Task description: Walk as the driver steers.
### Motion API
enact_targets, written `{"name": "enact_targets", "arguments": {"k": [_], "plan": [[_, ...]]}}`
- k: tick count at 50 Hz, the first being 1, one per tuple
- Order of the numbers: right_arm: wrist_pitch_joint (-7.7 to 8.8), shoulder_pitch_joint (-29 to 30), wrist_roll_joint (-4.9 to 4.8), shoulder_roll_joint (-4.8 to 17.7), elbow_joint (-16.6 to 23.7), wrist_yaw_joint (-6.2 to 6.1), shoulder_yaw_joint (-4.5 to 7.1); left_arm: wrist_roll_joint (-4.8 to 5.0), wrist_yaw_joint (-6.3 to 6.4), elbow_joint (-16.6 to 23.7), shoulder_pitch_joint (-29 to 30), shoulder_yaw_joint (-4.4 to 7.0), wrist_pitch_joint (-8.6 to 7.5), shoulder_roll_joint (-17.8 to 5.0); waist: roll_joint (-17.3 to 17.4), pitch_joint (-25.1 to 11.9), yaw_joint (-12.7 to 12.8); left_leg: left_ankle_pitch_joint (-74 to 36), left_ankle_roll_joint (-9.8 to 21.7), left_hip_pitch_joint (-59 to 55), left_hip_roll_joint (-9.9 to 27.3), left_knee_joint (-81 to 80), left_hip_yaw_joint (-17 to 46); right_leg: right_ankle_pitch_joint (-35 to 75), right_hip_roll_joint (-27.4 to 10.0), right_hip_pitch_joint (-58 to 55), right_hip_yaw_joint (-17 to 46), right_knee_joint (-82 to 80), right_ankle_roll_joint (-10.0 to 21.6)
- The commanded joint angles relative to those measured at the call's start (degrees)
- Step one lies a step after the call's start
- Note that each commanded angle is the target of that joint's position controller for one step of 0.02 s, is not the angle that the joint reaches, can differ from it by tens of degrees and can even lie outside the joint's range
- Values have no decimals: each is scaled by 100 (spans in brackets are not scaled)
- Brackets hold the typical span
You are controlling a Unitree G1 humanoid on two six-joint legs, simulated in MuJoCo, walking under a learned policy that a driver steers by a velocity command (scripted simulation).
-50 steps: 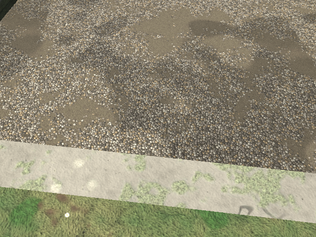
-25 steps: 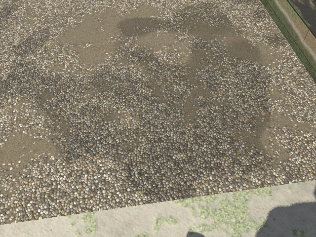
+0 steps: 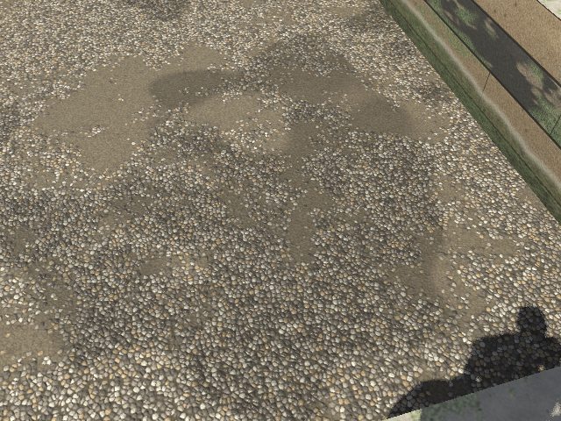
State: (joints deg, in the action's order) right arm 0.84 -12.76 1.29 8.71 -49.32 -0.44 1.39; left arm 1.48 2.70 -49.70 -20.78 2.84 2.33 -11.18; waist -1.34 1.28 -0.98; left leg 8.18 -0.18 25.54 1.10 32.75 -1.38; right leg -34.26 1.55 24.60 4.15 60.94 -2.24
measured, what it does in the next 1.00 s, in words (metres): steps on the spot, turning left: right foot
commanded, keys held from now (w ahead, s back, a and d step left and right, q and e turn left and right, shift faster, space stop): no key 0.32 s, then q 0.56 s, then w+q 0.06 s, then w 0.06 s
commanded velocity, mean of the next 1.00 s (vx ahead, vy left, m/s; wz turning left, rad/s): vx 0.05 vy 0.00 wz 0.25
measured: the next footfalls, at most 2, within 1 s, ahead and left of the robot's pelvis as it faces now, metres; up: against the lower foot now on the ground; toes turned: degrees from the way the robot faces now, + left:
right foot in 0.10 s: +0.06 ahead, -0.13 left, +0.00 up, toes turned +3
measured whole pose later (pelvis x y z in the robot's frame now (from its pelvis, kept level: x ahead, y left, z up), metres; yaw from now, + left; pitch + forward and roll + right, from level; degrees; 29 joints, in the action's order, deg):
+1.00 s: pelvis +0.02 -0.07 +0.01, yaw +18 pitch +1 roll +2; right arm -5.4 -13.3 -2.4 17.5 -36.2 -4.5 4.3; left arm -2.5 0.1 -42.6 -15.2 2.7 -0.5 -15.0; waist 2.6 0.0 -0.7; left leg 21.9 -0.9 30.8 -7.4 45.3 15.8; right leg -18.7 0.4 17.2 2.5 35.4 1.5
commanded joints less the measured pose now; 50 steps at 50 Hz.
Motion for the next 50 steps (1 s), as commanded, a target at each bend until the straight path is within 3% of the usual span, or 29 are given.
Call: {"name": "enact_targets", "arguments": {"k": [1, 3, 5, 6, 7, 8, 10, 12, 15, 17, 20, 24, 26, 30, 32, 33, 35, 36, 37, 39, 40, 43, 44, 45, 46, 47, 48, 49, 50], "plan": [[-110, 493, -8, 912, 337, -53, 232, -119, -12, 2, -682, -49, 17, 77, 1034, -230, 247, 508, 859, -11, 853, -1732, 1053, 712, -231, -806, -252, -1684, 64], [-168, 365, -176, 796, 181, -94, 200, -167, -77, -212, -1058, -81, -66, 120, 883, -497, 425, 553, 821, -110, 814, -1514, 907, 2031, -86, -1672, -421, -2890, 181], [-180, -32, -272, 585, -70, -149, 174, -367, -76, -116, -969, -113, -20, -118, 204, -165, 240, 1698, 314, -150, 442, -1172, 679, 2327, -549, -1531, 252, -3690, 349], [-193, -322, -299, 439, -73, -165, 156, -357, -65, -134, -588, -87, -23, -406, -896, 176, -155, 1349, 107, -949, 47, -998, 215, 594, -701, -96, 596, -4338, 528], [-214, -322, -248, 590, -140, -219, 189, -349, -57, -60, -220, -71, -57, -471, -1056, 570, -167, 932, -29, -1440, 33, -840, 155, -381, -584, 574, 695, -4797, 492], [-218, -382, -190, 680, -197, -258, 221, -327, -42, -85, -48, -64, -97, -492, -868, 693, -199, 695, -65, -1517, 57, -816, 178, -342, -527, 551, 640, -4857, 390], [-235, -573, -105, 543, -360, -306, 165, -210, -59, -150, 22, -52, -169, -472, -541, 594, -166, 337, -21, -1485, 152, -828, 259, 512, -455, 109, 511, -4701, 337], [-205, -689, -137, 571, -448, -284, 141, -142, -50, -293, -199, -74, -196, -302, -274, 431, -52, 127, 3, -1316, 225, -923, 332, 1300, -404, -401, 424, -4470, 386], [-161, -615, -152, 643, -493, -262, 121, -172, -54, -501, -446, -65, -112, -274, -2, 244, 58, -110, -76, -1266, 272, -997, 386, 2392, -385, -974, 392, -4231, 367], [-152, -666, -185, 663, -544, -251, 106, -160, -41, -578, -468, -39, -64, -337, 94, 154, 81, -244, -68, -1207, 263, -957, 400, 2855, -344, -1246, 265, -4097, 343], [-173, -422, -208, 865, -326, -280, 122, -101, 64, -461, -333, 79, -27, -671, 76, 7, 140, -558, 8, -867, 187, -655, 432, 3412, -284, -1602, 37, -3775, 309], [-295, -311, -281, 1035, 84, -319, 160, -96, 205, -256, -192, 147, 87, -612, 206, -262, 155, -689, 137, -504, 109, -187, 573, 4197, -475, -1748, -95, -3295, 540], [-364, -310, -254, 1047, 298, -312, 179, -98, 248, -161, -132, 186, 133, -704, 78, -292, 140, -523, 212, -332, 73, -9, 667, 4333, -601, -1677, -124, -3155, 641], [-464, -376, -221, 1132, 673, -315, 219, -142, 270, 44, 70, 239, 124, -852, -11, -244, 75, -269, 359, -112, 23, 213, 840, 3896, -823, -1391, -148, -3020, 728], [-499, -389, -207, 1234, 855, -317, 253, -156, 267, 157, 183, 249, 102, -885, 137, -232, 56, -348, 467, -52, 75, 128, 1069, 3422, -744, -1246, -324, -2811, 663], [-518, -371, -214, 1354, 957, -317, 291, -169, 271, 185, 165, 253, 72, -864, 380, -236, 53, -448, 537, -31, 154, -82, 1324, 2975, -528, -1199, -559, -2540, 532], [-579, -632, -129, 1657, 1098, -375, 343, -167, 246, 438, 574, 204, -1, -691, 1405, -239, -182, -967, 1152, -472, 706, -1046, 2708, 1639, 322, -493, -949, -1254, 120], [-543, -873, -29, 1801, 1140, -386, 376, -126, 199, 663, 793, 170, -45, -620, 1940, -498, -360, -1005, 1645, -1245, 1261, -1484, 3753, -220, 515, 434, -368, -73, 60], [-456, -823, 35, 1867, 1285, -391, 380, -29, 125, 731, 758, 165, -128, -646, 1711, -787, -328, -759, 1794, -1611, 1542, -1461, 4122, -379, 302, 962, 397, 944, 90], [-404, -165, -147, 1780, 1613, -377, 392, -42, 61, 656, 484, 190, -166, -905, 948, -734, -30, -715, 1408, -1406, 1250, -1188, 3415, 148, -6, 1012, 582, 790, 77], [-477, 18, -192, 1737, 1692, -377, 395, -85, 60, 649, 421, 200, -170, -999, 817, -729, 31, -467, 1195, -1228, 1012, -1248, 3093, 362, -51, 677, 413, 34, 25], [-689, -23, -218, 1741, 1709, -411, 442, -72, -90, 813, 576, 103, -215, -801, 1263, -783, -20, 93, 842, -902, 487, -1276, 2799, 898, 169, -466, -34, -1810, -52], [-704, -33, -261, 1764, 1725, -431, 457, -47, -132, 839, 465, 112, -232, -839, 1402, -791, 32, 545, 794, -864, 492, -1335, 2998, 1070, 163, -713, -19, -2293, -18], [-697, 164, -340, 1784, 1799, -457, 459, -84, -157, 779, 85, 124, -259, -858, 1349, -842, 288, 1577, 649, -475, 422, -1379, 3073, 1666, 99, -1350, -97, -3024, 103], [-643, 168, -379, 1609, 1807, -444, 409, -233, -154, 734, -192, 124, -253, -881, 1025, -790, 453, 2565, 359, 229, 91, -1138, 2821, 1881, -178, -2081, -59, -3471, 230], [-634, 181, -383, 973, 1891, -407, 274, -371, -200, 808, -469, 221, -254, -1266, -452, -747, 568, 2753, 70, 1212, -916, 668, 1933, 855, -1517, -2360, 1735, -4409, 711], [-522, 318, -395, 1025, 2175, -411, 364, -547, -298, 903, 6, 409, -312, -2053, -1766, 63, 163, 2568, 36, 1853, -953, 1747, 1862, -645, -2520, -842, 3545, -5313, 1213], [-430, 217, -413, 1486, 1978, -422, 483, -563, -310, 1217, 837, 309, -413, -1751, -1204, 514, -115, 1921, 92, 1877, -690, 2231, 1977, -983, -2253, -556, 3183, -5299, 1212], [-411, -131, -352, 1596, 1695, -435, 542, -445, -292, 1327, 1176, 197, -475, -1403, -972, 465, -273, 1400, 62, 1754, -797, 2375, 1849, -608, -1806, -646, 2507, -5111, 977]]}}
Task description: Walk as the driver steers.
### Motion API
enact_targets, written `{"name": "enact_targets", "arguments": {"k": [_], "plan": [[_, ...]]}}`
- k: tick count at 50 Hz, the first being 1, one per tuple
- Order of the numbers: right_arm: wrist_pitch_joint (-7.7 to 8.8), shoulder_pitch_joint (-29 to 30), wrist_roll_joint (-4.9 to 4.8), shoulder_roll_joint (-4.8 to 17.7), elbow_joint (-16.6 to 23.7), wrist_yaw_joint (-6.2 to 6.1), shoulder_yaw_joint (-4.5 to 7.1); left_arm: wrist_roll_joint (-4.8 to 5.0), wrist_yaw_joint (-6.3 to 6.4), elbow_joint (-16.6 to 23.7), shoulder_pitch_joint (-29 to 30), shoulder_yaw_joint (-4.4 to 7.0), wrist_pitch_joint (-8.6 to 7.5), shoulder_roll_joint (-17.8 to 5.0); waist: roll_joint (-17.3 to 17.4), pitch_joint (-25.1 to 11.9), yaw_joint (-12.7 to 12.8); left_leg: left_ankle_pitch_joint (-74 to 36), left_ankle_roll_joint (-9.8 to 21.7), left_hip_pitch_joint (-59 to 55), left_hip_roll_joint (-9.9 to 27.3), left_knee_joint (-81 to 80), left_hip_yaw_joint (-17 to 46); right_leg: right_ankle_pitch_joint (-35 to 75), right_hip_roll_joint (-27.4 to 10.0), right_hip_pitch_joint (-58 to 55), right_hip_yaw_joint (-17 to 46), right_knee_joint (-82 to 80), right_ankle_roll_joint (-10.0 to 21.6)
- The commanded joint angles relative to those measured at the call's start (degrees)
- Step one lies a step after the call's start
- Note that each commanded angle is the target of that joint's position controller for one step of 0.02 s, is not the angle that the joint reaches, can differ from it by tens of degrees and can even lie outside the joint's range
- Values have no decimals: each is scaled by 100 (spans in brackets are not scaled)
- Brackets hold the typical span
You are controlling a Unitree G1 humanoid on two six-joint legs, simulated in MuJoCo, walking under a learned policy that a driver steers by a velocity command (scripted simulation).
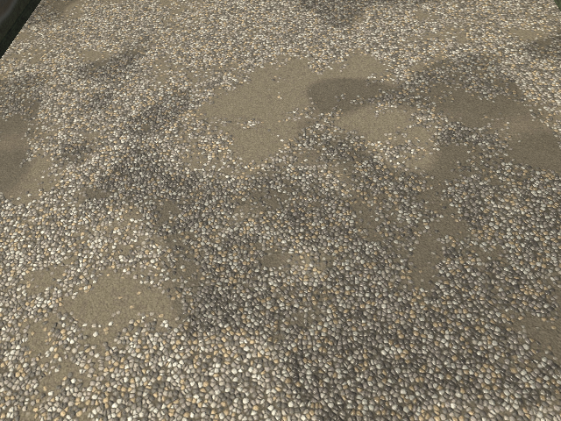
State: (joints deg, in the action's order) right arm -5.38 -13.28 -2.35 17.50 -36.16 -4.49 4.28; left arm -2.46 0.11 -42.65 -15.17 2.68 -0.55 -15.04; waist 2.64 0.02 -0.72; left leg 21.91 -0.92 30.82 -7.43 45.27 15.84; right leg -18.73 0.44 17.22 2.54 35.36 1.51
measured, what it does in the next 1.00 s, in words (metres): walks ahead: left foot, then right foot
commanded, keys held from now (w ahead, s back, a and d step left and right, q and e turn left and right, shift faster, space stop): w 0.64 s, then w+e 0.36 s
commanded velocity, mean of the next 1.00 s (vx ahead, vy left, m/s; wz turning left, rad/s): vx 0.43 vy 0.00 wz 0.00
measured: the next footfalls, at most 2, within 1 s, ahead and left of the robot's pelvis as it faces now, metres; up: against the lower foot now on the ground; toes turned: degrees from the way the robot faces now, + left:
left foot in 0.42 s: +0.10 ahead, +0.16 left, +0.00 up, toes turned +3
right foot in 0.82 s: +0.24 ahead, -0.09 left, +0.00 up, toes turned -3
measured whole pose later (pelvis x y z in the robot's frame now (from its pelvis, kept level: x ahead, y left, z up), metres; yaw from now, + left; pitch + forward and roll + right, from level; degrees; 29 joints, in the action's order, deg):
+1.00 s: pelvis +0.15 +0.02 +0.00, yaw -4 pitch +2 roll +1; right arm -0.6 -7.5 3.5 17.9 -33.0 -1.0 -1.4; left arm -2.9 0.9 -30.1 -15.2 -2.5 4.1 -14.3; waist 1.8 2.7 0.4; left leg 29.8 -4.7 26.8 -2.1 59.8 2.9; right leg -12.9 3.5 22.2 5.1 33.9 2.2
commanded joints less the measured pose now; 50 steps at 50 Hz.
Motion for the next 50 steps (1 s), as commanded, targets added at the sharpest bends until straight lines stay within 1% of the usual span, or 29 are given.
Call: {"name": "enact_targets", "arguments": {"k": [1, 3, 4, 9, 12, 15, 18, 20, 21, 22, 23, 24, 25, 26, 28, 30, 33, 35, 37, 38, 39, 40, 41, 42, 43, 44, 45, 47, 50], "plan": [[191, -482, 101, 540, 98, -62, 226, 46, -6, 701, 766, 123, -214, -804, -1291, 326, -391, -316, 58, 982, 24, 1357, 22, -1710, -1421, -119, 2162, -2458, 420], [196, -619, 142, 281, -57, -2, 153, 95, 49, 662, 591, -29, -256, -489, -1201, 180, -297, -825, -60, 785, 57, 1859, -237, -1114, -1180, -313, 1447, -2403, 398], [194, -541, 114, 309, -9, 40, 135, 114, 59, 646, 445, -84, -249, -368, -1112, 239, -213, -889, -132, 842, 102, 1845, -336, -1047, -1139, -483, 1309, -2374, 453], [372, 133, 91, 195, 405, 183, -37, 211, 156, 630, -78, -19, -173, -722, -1137, 396, 211, -1285, -325, 1312, 546, 754, -552, -902, -1401, -1213, 1328, -2337, 752], [549, 375, 97, 57, 549, 292, -199, 288, 169, 619, -194, 38, -99, -873, -1126, 342, 406, -1089, -325, 780, 894, -160, -1109, -640, -1481, -1045, 1203, -2313, 914], [654, 522, 131, 15, 600, 376, -308, 308, 132, 582, -291, 83, 11, -961, -1071, 412, 592, -729, -248, -25, 871, -896, -1454, -561, -1428, -605, 1087, -2187, 1016], [766, 285, 105, 96, 587, 430, -328, 374, 89, 581, -231, 79, 95, -919, -934, 228, 423, -996, 21, -811, 783, -1611, -1611, -245, -1454, -520, 1204, -1906, 1019], [738, -371, 210, 191, 413, 396, -277, 348, 52, 588, -103, -9, 93, -705, -930, -242, 52, -1530, 231, -1827, 807, -1796, -1497, 497, -1145, -439, 981, -1263, 733], [705, -867, 244, 361, 327, 375, -230, 307, 26, 683, 31, -102, 23, -421, -626, -686, -136, -2529, 399, -2692, 1274, -1502, -1043, 128, -796, 15, 599, -486, 464], [648, -887, 293, 727, 328, 390, -125, 279, -15, 850, -137, -224, -91, -60, 627, -859, -25, -2076, 888, -3448, 1898, -1660, -7, -669, -101, 1154, -128, 678, 85], [584, -980, 234, 842, 419, 431, -65, 349, -7, 1085, 185, -209, -157, -350, 1373, -666, -352, -738, 1443, -3312, 2526, -2570, 1365, -1401, -52, 2000, -106, 1744, -118], [602, -975, 216, 722, 426, 459, -119, 467, 7, 1257, 627, -74, -188, -754, 1016, -128, -430, -418, 1669, -3149, 2743, -2808, 1776, -1506, -48, 2754, 175, 2597, -175], [630, -875, 244, 674, 425, 468, -152, 453, 31, 1258, 636, -47, -181, -767, 613, -61, -305, -641, 1626, -3038, 2677, -2681, 1505, -1295, -121, 2955, 309, 3193, -195], [649, -793, 241, 577, 419, 482, -187, 376, 52, 1215, 458, -43, -140, -740, 499, -138, -188, -935, 1528, -2993, 2527, -2546, 1156, -1032, -176, 3014, 340, 3464, -221], [610, -413, 313, 271, 457, 484, -337, 329, 56, 1079, 86, -42, -19, -694, 584, -195, 74, -1352, 1375, -2504, 2216, -2546, 559, -523, -284, 2577, 356, 3369, -310], [574, -148, 388, 208, 446, 498, -399, 299, 69, 1017, -86, -103, 77, -558, 565, -184, 216, -1444, 1313, -1992, 1957, -2687, 126, -9, -313, 1991, 210, 2872, -405], [592, -126, 291, 492, 273, 497, -307, 252, 58, 1058, 184, -265, 29, -329, 588, -84, 57, -1747, 1138, -1697, 1667, -2541, -554, 632, -278, 1110, -123, 1324, -261], [610, -432, 284, 656, 46, 520, -241, 312, -29, 1120, 350, -285, 8, -384, 642, -154, -152, -1642, 1167, -1680, 1747, -2484, -557, 355, -161, 790, -267, 1129, -96], [565, -351, 219, 716, 72, 567, -202, 407, -107, 1317, 506, -277, 25, -453, 558, 108, -199, -873, 1179, -1646, 1936, -2541, -379, 90, -151, 873, -227, 911, 67], [552, -205, 244, 712, 66, 554, -208, 339, -131, 1295, 470, -235, 30, -545, 504, 337, -114, -1038, 1084, -1479, 1964, -2408, -454, 320, -127, 824, -203, 596, 164], [543, -155, 228, 670, 32, 539, -210, 285, -135, 1228, 177, -221, 27, -514, 503, 219, 10, -918, 991, -1430, 1930, -2253, -519, 583, -65, 415, -282, 234, 248], [509, 23, 283, 594, 34, 466, -240, 138, -73, 1150, -100, -202, 64, -543, 419, 154, 206, -1307, 824, -1390, 1836, -2035, -652, 1133, -8, -122, -263, -181, 339], [522, -14, 411, 503, -12, 401, -273, -3, -12, 1102, -476, -174, 97, -652, 143, 4, 222, -1407, 598, -1234, 1480, -1433, -993, 2298, -177, -623, 6, -193, 510], [574, -33, 596, 292, 224, 393, -344, -52, -3, 1198, -624, -117, 162, -943, -857, -304, 133, -1304, 163, -716, 728, -129, -1684, 3617, -573, -1314, 743, -136, 935], [609, -27, 571, 279, 437, 387, -393, -5, -14, 1292, -714, -41, 242, -1217, -2179, -626, 288, 186, -198, 73, 296, 1202, -1777, 3065, -1271, -1577, 2410, -945, 1659], [645, 356, 428, 606, 629, 373, -331, -14, -35, 1487, -624, -118, 293, -1019, -2068, -520, 410, 1285, -360, 727, 266, 2159, -1324, 2569, -1582, -1547, 3216, -1391, 1854], [654, 500, 373, 686, 682, 356, -293, 8, 4, 1572, -323, -167, 294, -883, -1607, -365, 277, 1242, -430, 807, 400, 2719, -1106, 2709, -1542, -1168, 2938, -1313, 1765], [591, 531, 539, 529, 795, 327, -398, -5, 66, 1717, 75, -219, 334, -863, -977, -399, 30, 1080, -442, 575, 595, 2457, -1043, 3370, -1325, -679, 2278, -1124, 1497], [554, 712, 682, 85, 945, 342, -686, -99, 183, 1859, 520, -317, 489, -726, -915, -727, -131, 559, -387, -397, 753, 289, -1099, 3520, -764, -546, 1662, -1047, 996]]}}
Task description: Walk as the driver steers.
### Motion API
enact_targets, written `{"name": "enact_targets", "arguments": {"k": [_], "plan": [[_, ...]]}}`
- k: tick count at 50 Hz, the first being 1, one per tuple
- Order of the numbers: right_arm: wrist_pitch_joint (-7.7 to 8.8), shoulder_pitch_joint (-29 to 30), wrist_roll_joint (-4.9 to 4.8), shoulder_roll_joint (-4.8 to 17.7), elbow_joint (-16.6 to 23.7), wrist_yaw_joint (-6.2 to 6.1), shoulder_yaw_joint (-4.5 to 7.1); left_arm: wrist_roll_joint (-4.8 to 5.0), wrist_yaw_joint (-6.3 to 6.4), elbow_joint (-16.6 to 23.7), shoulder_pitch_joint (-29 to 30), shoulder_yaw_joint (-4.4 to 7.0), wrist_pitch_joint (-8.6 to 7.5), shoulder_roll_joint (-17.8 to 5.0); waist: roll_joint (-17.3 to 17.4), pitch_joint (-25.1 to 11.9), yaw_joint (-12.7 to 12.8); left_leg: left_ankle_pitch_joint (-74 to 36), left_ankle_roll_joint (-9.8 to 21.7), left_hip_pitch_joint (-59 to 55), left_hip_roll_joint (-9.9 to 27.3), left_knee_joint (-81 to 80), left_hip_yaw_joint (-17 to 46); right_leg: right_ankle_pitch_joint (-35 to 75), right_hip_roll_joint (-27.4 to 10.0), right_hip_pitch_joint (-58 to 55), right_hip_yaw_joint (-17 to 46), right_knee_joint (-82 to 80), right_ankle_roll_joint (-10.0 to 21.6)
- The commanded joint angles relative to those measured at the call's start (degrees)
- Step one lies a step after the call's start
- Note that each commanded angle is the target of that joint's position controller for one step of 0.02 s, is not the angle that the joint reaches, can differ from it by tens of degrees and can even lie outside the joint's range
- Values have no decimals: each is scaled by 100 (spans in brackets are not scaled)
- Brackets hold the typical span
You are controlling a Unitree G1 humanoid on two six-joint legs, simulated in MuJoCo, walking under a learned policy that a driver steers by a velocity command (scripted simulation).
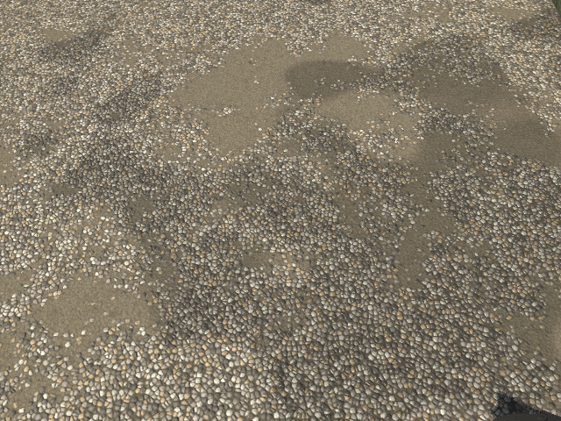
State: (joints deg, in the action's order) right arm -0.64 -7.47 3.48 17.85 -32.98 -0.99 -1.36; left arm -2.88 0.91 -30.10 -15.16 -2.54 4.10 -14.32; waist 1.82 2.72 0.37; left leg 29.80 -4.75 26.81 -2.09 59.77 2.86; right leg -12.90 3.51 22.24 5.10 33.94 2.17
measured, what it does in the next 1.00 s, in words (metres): steps on the spot: left foot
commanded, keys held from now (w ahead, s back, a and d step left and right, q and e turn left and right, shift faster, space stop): w+e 0.20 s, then w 0.80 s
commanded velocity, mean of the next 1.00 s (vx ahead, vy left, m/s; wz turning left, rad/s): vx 0.50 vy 0.00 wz -0.22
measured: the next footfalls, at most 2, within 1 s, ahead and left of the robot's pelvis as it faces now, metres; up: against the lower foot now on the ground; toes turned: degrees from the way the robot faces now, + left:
left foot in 0.14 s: +0.10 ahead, +0.14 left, +0.00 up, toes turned -11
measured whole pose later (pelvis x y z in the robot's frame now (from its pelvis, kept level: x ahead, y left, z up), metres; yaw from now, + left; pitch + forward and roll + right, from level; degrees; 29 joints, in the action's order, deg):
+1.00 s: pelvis +0.08 +0.03 +0.01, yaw -10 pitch +0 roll +0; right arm -2.3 -6.0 5.0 15.1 -25.7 1.2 -7.5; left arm -4.4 -1.9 -26.5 -4.0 -7.9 2.6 -14.1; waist 0.4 -0.5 -0.3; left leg 15.1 0.9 8.2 -0.6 23.1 -1.9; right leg -13.5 3.6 10.9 11.3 24.6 -0.4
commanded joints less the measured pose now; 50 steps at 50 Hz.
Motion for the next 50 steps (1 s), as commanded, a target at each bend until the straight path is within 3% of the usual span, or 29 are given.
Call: {"name": "enact_targets", "arguments": {"k": [1, 2, 4, 5, 6, 7, 8, 9, 10, 11, 13, 15, 16, 17, 18, 21, 22, 23, 26, 29, 36, 37, 39, 40, 41, 44, 50], "plan": [[96, 257, 83, 13, 620, -1, -180, -51, 124, 608, 490, 218, 68, -815, -871, -1118, -124, -683, 25, -275, 150, -1749, 121, 2895, -1025, -1199, 1455, -913, 889], [90, 271, 17, 126, 543, 46, -161, -39, 143, 561, 467, 244, 107, -916, -881, -1349, -63, -1174, 86, -565, 61, -1902, 78, 2494, -1072, -1365, 1691, -1045, 915], [112, 332, -13, 211, 581, 122, -172, 92, 107, 684, 775, 245, 157, -978, -763, -1242, -89, -1798, 195, -971, 116, -2674, 87, 1098, -1088, -1169, 1942, -1214, 864], [128, 359, 31, 161, 600, 158, -191, 156, 87, 735, 933, 220, 176, -967, -646, -1120, -149, -2223, 264, -1396, 128, -3176, -25, 447, -1026, -879, 1980, -1275, 741], [90, 462, 171, 75, 678, 170, -217, 123, 75, 728, 937, 147, 159, -830, -627, -1064, -148, -2401, 236, -1998, 134, -2946, -213, 293, -843, -347, 1869, -1273, 626], [89, 281, 234, 57, 726, 199, -220, 47, 41, 696, 929, 92, 154, -717, -572, -1160, -254, -2503, 347, -2474, 353, -2846, -152, -71, -701, 28, 1809, -1170, 527], [93, 284, 268, 138, 812, 232, -220, 34, -3, 742, 828, 49, 134, -630, -201, -1097, -206, -2748, 563, -2718, 688, -2971, 51, -775, -470, 308, 1631, -982, 315], [87, 655, 232, 296, 842, 260, -178, 96, -71, 792, 705, 12, 119, -509, 559, -846, 6, -1657, 765, -2321, 818, -3347, 434, -1077, -226, 385, 1169, -792, 88], [74, 845, 178, 310, 909, 257, -163, 142, -111, 810, 780, 21, 77, -555, 727, -652, 11, -1001, 863, -2061, 905, -3712, 655, -949, -187, 342, 1001, -573, 8], [97, 937, 182, 293, 953, 245, -191, 129, -137, 890, 1007, 31, 23, -580, 695, -591, -7, -719, 925, -1869, 954, -3908, 761, -800, -176, 246, 861, -424, -14], [118, 913, 57, 374, 948, 197, -197, 49, -148, 937, 1078, -41, -16, -437, 448, -420, 86, -688, 1006, -1853, 979, -4090, 837, -713, -250, 213, 770, -453, 12], [124, 847, 4, 298, 942, 144, -230, 22, -164, 849, 1029, -74, -68, -410, 32, -310, 75, -834, 990, -1991, 919, -4061, 714, -635, -332, 221, 805, -673, 51], [139, 855, 6, 272, 938, 139, -248, 4, -170, 839, 1065, -84, -70, -419, -74, -221, 58, -1031, 971, -2049, 861, -4009, 605, -634, -336, 237, 841, -768, 48], [135, 1085, 42, 205, 1055, 205, -318, -75, -233, 898, 1073, -134, -100, -303, -134, -3, 225, -1858, 1018, -1962, 974, -3981, 656, -351, -380, 283, 809, -763, 65], [136, 1029, 74, 182, 1031, 229, -323, -119, -252, 861, 1042, -145, -119, -320, -192, -242, 200, -2394, 1026, -2174, 925, -3837, 539, -178, -406, 154, 844, -795, 50], [138, 828, 130, 229, 998, 261, -321, -132, -268, 896, 1192, -168, -161, -442, -360, -743, 60, -3064, 956, -2740, 762, -3563, 275, 448, -415, -8, 966, -866, 45], [135, 800, 140, 239, 991, 262, -325, -129, -270, 905, 1244, -181, -174, -450, -374, -837, 35, -3120, 934, -2826, 738, -3539, 236, 622, -428, -71, 993, -891, 47], [94, 694, 87, 340, 995, 252, -315, -65, -273, 914, 1246, -183, -201, -467, -282, -812, 19, -3486, 925, -2854, 724, -3463, 230, 1212, -428, -106, 961, -845, 24], [36, 585, 144, 290, 1000, 228, -342, -94, -251, 899, 1285, -211, -246, -506, -326, -1124, -29, -3628, 874, -3010, 685, -3415, 142, 1869, -461, -396, 955, -794, 17], [-8, 635, 186, 252, 1103, 233, -364, -114, -253, 935, 1406, -254, -237, -485, -239, -1159, -61, -3508, 793, -2989, 648, -3435, 79, 2074, -473, -494, 964, -817, 22], [-48, 637, 176, 254, 1201, 220, -393, -140, -249, 918, 1481, -296, -239, -506, -178, -1086, -45, -3294, 730, -2883, 676, -3562, 86, 2061, -495, -623, 965, -942, -8], [-16, 592, 274, 213, 1270, 261, -425, -108, -300, 1081, 1786, -317, -246, -513, -108, -857, -200, -3747, 730, -2784, 702, -3496, 93, 2475, -448, -452, 979, -869, -51], [-8, 527, 296, 214, 1257, 281, -432, -154, -291, 1068, 1702, -327, -258, -514, -85, -1178, -158, -3943, 745, -2839, 738, -3430, 117, 2643, -476, -674, 954, -837, -103], [-41, 572, 192, 260, 1214, 241, -410, -196, -243, 909, 1425, -318, -260, -503, -168, -1455, 5, -3434, 732, -2906, 725, -3529, 137, 2208, -537, -911, 936, -949, -70], [-54, 605, 147, 255, 1249, 227, -415, -188, -243, 928, 1519, -327, -255, -509, -208, -1263, -27, -3165, 695, -2790, 717, -3628, 141, 1977, -528, -850, 936, -975, -45], [-64, 687, 148, 258, 1292, 211, -423, -155, -256, 932, 1596, -339, -232, -497, -200, -952, -22, -2716, 666, -2661, 718, -3784, 156, 1658, -542, -675, 966, -1125, -28], [-69, 614, 153, 235, 1291, 197, -434, -154, -264, 882, 1622, -349, -253, -491, -243, -879, -65, -2495, 663, -2680, 713, -3900, 183, 1616, -551, -659, 971, -1275, -29]]}}
Keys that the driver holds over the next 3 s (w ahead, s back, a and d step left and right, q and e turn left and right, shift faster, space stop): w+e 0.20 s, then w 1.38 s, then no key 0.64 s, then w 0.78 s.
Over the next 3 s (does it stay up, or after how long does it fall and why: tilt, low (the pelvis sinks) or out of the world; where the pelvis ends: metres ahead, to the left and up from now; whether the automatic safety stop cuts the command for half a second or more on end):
stays up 0.07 0.02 0.02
